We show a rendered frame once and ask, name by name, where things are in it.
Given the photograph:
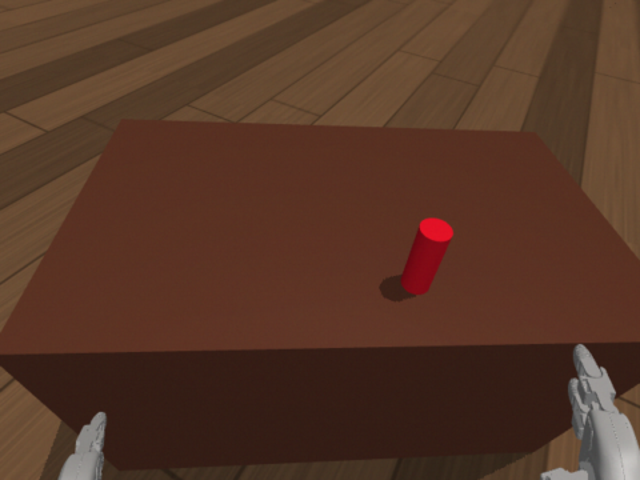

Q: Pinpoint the can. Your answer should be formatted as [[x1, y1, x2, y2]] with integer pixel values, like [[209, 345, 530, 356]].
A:
[[401, 218, 453, 295]]

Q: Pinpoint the right robot hand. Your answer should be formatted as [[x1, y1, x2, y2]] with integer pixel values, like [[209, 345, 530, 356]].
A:
[[540, 344, 640, 480]]

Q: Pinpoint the left robot hand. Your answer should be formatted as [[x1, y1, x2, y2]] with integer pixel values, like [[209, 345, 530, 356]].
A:
[[58, 412, 107, 480]]

